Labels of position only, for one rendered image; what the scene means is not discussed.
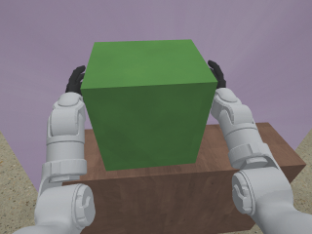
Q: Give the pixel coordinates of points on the robot right upper arm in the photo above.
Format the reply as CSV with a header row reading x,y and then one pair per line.
x,y
265,195

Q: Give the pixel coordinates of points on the left robot hand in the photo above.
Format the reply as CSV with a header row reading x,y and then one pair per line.
x,y
74,82

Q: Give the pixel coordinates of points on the robot left upper arm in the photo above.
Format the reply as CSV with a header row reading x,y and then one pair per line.
x,y
66,209

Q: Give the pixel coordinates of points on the right robot hand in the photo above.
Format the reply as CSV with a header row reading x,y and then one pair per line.
x,y
215,69

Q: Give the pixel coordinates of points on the carton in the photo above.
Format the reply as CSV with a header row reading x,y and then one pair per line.
x,y
148,102

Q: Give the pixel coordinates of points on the right robot forearm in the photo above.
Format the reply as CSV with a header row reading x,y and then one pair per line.
x,y
246,149

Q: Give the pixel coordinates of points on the left robot forearm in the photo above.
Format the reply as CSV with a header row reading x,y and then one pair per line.
x,y
65,139

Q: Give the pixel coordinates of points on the pedestal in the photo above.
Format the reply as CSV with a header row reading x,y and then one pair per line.
x,y
193,198

